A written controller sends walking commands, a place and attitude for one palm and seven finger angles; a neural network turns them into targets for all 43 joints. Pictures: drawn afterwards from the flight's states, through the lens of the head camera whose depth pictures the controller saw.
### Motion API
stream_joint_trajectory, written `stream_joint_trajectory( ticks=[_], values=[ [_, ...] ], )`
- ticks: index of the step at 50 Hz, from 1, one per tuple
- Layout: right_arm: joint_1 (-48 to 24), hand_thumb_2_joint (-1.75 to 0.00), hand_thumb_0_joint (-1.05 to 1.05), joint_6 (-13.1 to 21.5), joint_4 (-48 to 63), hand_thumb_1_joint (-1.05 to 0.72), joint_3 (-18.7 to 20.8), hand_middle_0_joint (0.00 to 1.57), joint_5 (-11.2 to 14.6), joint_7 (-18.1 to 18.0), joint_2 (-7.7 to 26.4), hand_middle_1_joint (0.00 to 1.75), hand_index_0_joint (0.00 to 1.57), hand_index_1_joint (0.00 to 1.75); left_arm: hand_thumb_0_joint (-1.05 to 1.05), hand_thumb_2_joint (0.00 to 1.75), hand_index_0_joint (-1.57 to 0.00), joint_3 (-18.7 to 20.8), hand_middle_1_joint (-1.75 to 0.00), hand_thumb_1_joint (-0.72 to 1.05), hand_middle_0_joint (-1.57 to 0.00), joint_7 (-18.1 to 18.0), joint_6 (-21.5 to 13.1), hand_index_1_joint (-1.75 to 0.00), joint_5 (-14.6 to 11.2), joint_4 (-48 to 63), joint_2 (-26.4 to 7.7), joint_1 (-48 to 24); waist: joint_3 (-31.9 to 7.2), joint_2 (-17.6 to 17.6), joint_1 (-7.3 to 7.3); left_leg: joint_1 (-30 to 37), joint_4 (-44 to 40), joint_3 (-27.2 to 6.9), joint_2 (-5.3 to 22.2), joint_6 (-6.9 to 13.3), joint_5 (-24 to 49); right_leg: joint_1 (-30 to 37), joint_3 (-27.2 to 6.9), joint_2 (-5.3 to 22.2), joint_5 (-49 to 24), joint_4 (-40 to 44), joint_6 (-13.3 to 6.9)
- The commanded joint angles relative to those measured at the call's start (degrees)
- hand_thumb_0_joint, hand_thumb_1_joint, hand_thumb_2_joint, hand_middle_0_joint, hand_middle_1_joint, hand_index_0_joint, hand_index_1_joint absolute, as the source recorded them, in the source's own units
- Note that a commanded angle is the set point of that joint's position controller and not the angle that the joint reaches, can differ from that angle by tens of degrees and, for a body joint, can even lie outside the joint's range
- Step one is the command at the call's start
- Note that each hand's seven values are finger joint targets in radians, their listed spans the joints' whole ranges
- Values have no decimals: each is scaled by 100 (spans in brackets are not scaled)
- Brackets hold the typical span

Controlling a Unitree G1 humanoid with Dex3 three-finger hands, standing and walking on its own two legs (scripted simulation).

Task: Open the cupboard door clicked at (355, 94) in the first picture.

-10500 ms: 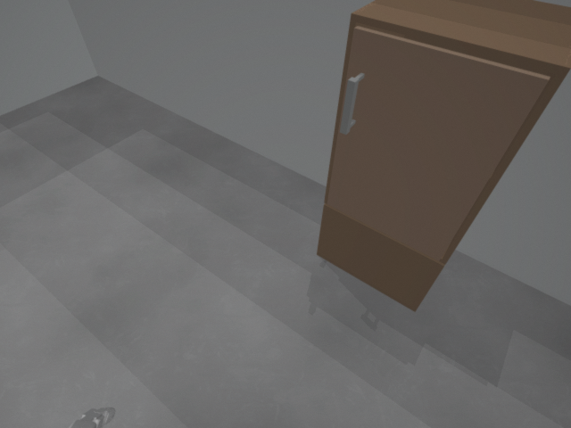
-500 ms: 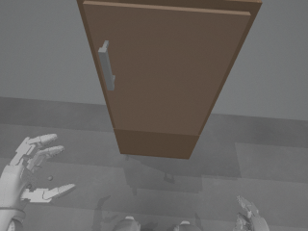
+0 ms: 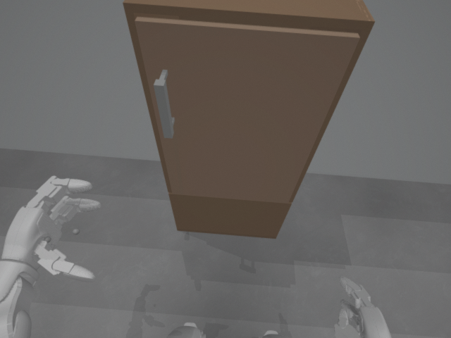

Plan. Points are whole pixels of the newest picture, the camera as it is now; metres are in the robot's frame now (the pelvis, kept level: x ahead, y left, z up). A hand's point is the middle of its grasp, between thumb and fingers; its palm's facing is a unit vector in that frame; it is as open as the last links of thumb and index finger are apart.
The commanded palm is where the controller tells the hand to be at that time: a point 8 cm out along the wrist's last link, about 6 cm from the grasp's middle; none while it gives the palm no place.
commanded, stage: raise the hand with hooked fingers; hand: left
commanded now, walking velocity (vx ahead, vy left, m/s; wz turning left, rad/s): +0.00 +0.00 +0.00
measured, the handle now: (166, 105) +0.57 +0.17 +0.07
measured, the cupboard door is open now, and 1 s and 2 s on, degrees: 0 0 0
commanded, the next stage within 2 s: move the hooked fingers beside the handle in 0.64 s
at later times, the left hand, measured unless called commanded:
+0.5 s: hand (71, 213) +0.29 +0.27 +0.07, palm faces +0.02 -1.00 -0.05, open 14.0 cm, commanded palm +0.26 +0.32 +0.08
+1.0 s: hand (82, 194) +0.33 +0.27 +0.07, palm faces +0.01 -1.00 -0.03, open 14.0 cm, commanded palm +0.31 +0.32 +0.07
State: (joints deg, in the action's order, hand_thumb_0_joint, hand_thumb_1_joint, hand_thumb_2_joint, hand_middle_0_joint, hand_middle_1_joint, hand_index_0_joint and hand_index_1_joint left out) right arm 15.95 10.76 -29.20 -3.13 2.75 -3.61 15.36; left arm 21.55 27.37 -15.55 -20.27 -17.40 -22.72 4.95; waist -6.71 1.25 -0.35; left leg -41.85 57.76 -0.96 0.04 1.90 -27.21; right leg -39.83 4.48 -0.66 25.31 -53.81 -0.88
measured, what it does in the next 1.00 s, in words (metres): stands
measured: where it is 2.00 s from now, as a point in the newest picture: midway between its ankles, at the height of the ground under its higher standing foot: outside the picture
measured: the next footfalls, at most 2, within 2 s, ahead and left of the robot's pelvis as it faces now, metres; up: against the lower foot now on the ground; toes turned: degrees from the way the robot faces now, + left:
none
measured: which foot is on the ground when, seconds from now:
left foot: down 0.00-1.00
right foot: down 0.00-1.00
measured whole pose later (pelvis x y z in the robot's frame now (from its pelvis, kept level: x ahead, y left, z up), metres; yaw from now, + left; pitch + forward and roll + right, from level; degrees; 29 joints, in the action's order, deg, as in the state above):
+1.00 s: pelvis +0.00 -0.01 +0.00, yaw +0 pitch +12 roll -2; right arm 15.8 8.8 -31.5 -3.1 2.7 -4.4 16.2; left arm 25.0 29.5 -16.8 -18.4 -32.9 -26.1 -11.7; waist -5.4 0.2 -1.1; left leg -42.0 56.3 -1.1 0.4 1.2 -26.3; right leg -40.3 4.5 -1.0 24.7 -52.9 -1.5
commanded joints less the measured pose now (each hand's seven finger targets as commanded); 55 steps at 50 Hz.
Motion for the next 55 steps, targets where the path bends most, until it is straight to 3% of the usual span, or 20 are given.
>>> stream_joint_trajectory(
  ticks=[1, 4, 7, 10, 13, 15, 16, 19, 23, 26, 37, 39, 42, 43, 44, 45, 48, 53, 55],
  values=[
    [-140, -90, 0, 288, 705, -90, 399, 20, -16, -138, 860, 30, 20, 30, 0, 30, -30, 916, -120, -50, -30, -96, -633, -120, -221, 1063, -1630, -1553, -1169, 459, 6, 861, -1114, -226, -6, -112, 1335, 663, -182, -159, -754, 729, -137],
    [-125, -90, 0, 265, 651, -90, 396, 20, 21, -155, 890, 30, 20, 30, 0, 30, -30, 753, -120, -50, -30, 7, -472, -120, -143, 568, -1540, -1637, -991, 582, -25, 870, -1244, -240, -7, -111, 1090, 575, -164, -118, -584, 825, -128],
    [-71, -90, 0, 233, 671, -90, 416, 20, 44, -171, 939, 30, 20, 30, 0, 30, -30, 706, -120, -50, -30, 177, -216, -120, -108, 376, -1635, -1761, -1128, 605, -7, 1024, -1315, -231, -2, -100, 1267, 703, -171, -118, -776, 897, -134],
    [-25, -90, 0, 250, 745, -90, 430, 20, 35, -148, 949, 30, 20, 30, 0, 30, -30, 614, -120, -50, -30, 280, -128, -120, -161, 349, -1506, -1548, -1139, 359, 24, 1061, -1320, -246, -2, -91, 1474, 776, -138, -156, -949, 908, -152],
    [-17, -90, 0, 239, 744, -90, 443, 20, 8, -109, 952, 30, 20, 30, 0, 30, -30, 794, -120, -50, -30, 208, -243, -120, -225, 403, -1593, -1596, -1082, 159, 39, 969, -1334, -246, -7, -99, 1450, 763, -118, -163, -954, 899, -124],
    [-19, -90, 0, 240, 729, -90, 449, 20, -15, -98, 957, 30, 20, 30, 0, 30, -30, 904, -120, -50, -30, 126, -383, -120, -233, 468, -1701, -1721, -1022, 265, 55, 973, -1308, -239, -15, -119, 1510, 754, -131, -182, -972, 856, -159],
    [2, -90, 0, 236, 721, -90, 454, 20, -26, -85, 943, 30, 20, 30, 0, 30, -30, 956, -120, -50, -30, 85, -448, -120, -214, 540, -1741, -1772, -1169, 393, 70, 1046, -1316, -224, -14, -130, 1558, 759, -142, -168, -997, 835, -147],
    [25, -90, 0, 230, 686, -90, 470, 20, -26, -77, 918, 30, 20, 30, 0, 30, -30, 851, -120, -50, -30, 16, -562, -120, -147, 550, -1603, -1723, -1207, 507, 27, 1122, -1296, -193, -6, -132, 1606, 712, -153, -142, -1054, 818, -123],
    [19, -90, 0, 221, 677, -90, 463, 20, -10, -79, 917, 30, 20, 30, 0, 30, -30, 708, -120, -50, -30, 79, -545, -120, -71, 588, -1576, -1742, -1262, 646, 6, 1205, -1309, -220, 9, -135, 1644, 712, -153, -137, -1074, 817, -131],
    [7, -90, 0, 211, 682, -90, 452, 20, -10, -105, 925, 30, 20, 30, 0, 30, -30, 761, -120, -50, -30, 140, -471, -120, -125, 562, -1630, -1757, -1278, 434, -13, 1121, -1265, -185, -11, -97, 1631, 848, -186, -145, -1166, 855, -120],
    [-13, -90, 0, 173, 665, -90, 445, 20, -11, -103, 907, 30, 20, 30, 0, 30, -30, 739, -120, -50, -30, 202, -389, -120, -163, 382, -1537, -1748, -1276, 327, -25, 1006, -1125, -120, -35, -73, 1876, 942, -236, -131, -1577, 822, -96],
    [-1, -90, 0, 163, 628, -90, 439, 20, -15, -121, 907, 30, 20, 30, 0, 30, -30, 699, -120, -50, -30, 191, -398, -120, -135, 407, -1562, -2074, -1304, 403, -91, 998, -1091, -107, -34, -67, 1799, 859, -259, -121, -1523, 823, -77],
    [29, -90, 0, 106, 506, -90, 409, 20, -22, -166, 944, 30, 20, 30, 0, 30, -30, 851, -120, -50, -30, 186, -408, -120, -94, -80, -1816, -2756, -1037, 234, -189, 688, -1026, -106, -28, -56, 1408, 722, -342, -121, -1172, 859, -75],
    [38, -90, 0, 102, 478, -90, 411, 20, -16, -182, 951, 30, 20, 30, 0, 30, -30, 901, -120, -50, -30, 172, -454, -120, -70, -142, -1895, -2912, -1084, 190, -183, 669, -1036, -131, -23, -59, 1349, 732, -344, -112, -1091, 844, -77],
    [28, -90, 0, 103, 498, -90, 408, 20, -9, -188, 930, 30, 20, 30, 0, 30, -30, 731, -120, -50, -30, 189, -464, -120, -43, -202, -1723, -2967, -1138, 319, -194, 728, -1036, -101, -39, -46, 1319, 678, -360, -102, -1060, 852, -73],
    [43, -90, 0, 99, 467, -90, 414, 20, -17, -201, 951, 30, 20, 30, 0, 30, -30, 804, -120, -50, -30, 189, -508, -120, -32, -143, -1900, -3264, -1244, 376, -206, 747, -978, -102, -28, -44, 1380, 729, -399, -107, -1109, 821, -94],
    [113, -90, 0, 70, 437, -90, 416, 20, -18, -186, 930, 30, 20, 30, 0, 30, -30, 783, -120, -50, -30, 246, -518, -120, 44, -317, -1945, -3258, -1640, 607, -133, 938, -966, -83, -29, -53, 1689, 855, -398, -94, -1428, 751, -93],
    [216, -90, 0, -62, 366, -90, 416, 20, -4, -182, 981, 30, 20, 30, 0, 30, -30, 832, -120, -50, -30, 278, -399, -120, 131, -1068, -2132, -3763, -1444, 356, -207, 588, -941, -74, -12, -41, 1493, 762, -415, -96, -1305, 758, -69],
    [263, -90, 0, -98, 395, -90, 422, 20, -22, -161, 985, 30, 20, 30, 0, 30, -30, 869, -120, -50, -30, 277, -388, -120, 118, -1188, -2156, -3794, -1560, 461, -128, 614, -918, -66, -26, -43, 1651, 840, -413, -108, -1454, 707, -107]
  ],
)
